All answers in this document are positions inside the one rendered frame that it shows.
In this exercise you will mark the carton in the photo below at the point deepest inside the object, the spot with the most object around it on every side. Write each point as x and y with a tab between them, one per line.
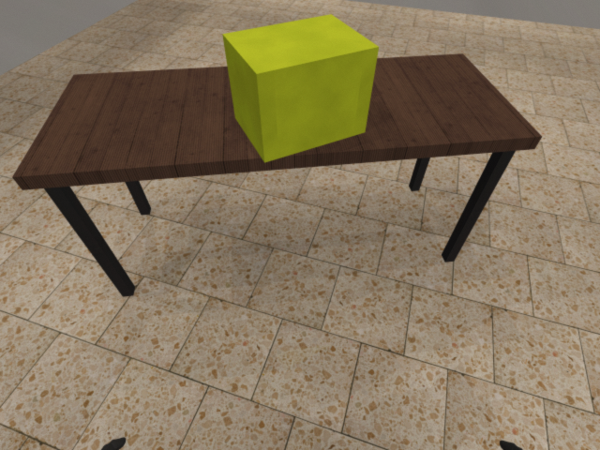
299	85

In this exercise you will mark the table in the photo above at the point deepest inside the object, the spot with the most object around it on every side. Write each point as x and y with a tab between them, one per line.
158	124

